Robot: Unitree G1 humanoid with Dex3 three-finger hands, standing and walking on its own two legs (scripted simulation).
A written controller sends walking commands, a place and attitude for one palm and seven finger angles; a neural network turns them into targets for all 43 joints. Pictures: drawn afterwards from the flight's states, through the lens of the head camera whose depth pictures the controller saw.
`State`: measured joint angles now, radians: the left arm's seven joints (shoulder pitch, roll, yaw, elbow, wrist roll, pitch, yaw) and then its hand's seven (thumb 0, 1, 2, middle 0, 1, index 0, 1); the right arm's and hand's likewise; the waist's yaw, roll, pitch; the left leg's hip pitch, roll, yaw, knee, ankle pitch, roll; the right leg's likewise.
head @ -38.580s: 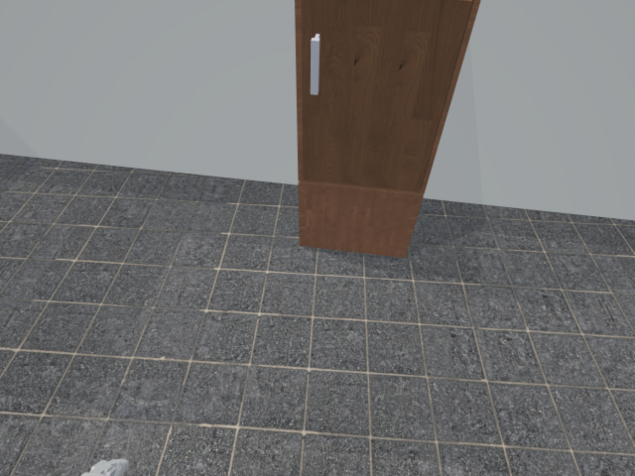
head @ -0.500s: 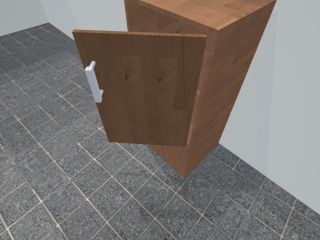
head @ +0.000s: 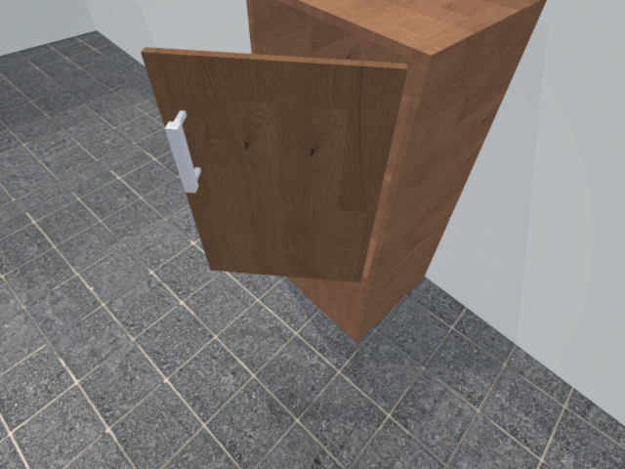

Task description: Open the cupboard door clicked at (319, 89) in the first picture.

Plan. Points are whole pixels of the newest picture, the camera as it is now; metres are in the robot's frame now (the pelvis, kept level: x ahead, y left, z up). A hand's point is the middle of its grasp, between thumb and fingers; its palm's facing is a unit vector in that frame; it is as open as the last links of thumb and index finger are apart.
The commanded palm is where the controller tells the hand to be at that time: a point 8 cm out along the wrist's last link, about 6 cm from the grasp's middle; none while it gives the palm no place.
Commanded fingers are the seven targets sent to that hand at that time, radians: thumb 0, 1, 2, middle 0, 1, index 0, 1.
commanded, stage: look again from close up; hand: left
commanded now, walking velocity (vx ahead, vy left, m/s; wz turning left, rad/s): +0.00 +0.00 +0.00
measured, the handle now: (186, 152) +0.62 +0.28 +0.03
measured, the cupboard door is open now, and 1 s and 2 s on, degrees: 42 42 42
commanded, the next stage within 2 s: shuffle to correct the standing spot in 0.46 s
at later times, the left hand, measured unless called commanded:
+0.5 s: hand out of the picture +0.02 +0.20 -0.17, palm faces +0.00 -0.97 -0.23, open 7.3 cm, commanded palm none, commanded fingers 0.00 0.90 0.90 -0.20 -0.30 -0.20 -0.30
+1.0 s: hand out of the picture +0.04 +0.22 -0.19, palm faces +0.01 -0.98 -0.22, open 7.3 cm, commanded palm none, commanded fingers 0.00 0.90 0.90 -0.20 -0.30 -0.20 -0.30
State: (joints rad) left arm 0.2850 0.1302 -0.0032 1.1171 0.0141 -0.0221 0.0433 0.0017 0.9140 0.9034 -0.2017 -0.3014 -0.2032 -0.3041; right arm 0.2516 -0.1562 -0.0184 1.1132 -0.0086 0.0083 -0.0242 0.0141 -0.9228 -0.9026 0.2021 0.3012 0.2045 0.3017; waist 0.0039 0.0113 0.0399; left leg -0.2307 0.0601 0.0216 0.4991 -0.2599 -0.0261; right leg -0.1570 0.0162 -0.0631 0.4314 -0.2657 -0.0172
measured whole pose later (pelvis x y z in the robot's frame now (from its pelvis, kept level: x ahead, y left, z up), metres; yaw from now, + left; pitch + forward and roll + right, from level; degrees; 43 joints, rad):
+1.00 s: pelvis +0.04 +0.04 -0.01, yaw -2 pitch +0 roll +1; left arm 0.30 0.19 0.04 1.07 0.03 0.03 0.03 0.00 0.91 0.90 -0.20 -0.30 -0.20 -0.30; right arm 0.30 -0.16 0.00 1.04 -0.02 -0.03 -0.02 0.01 -0.91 -0.90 0.20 0.30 0.20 0.30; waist 0.02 -0.03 0.06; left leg -0.19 -0.01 0.09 0.55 -0.37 0.05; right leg -0.32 -0.05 -0.06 0.90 -0.58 -0.03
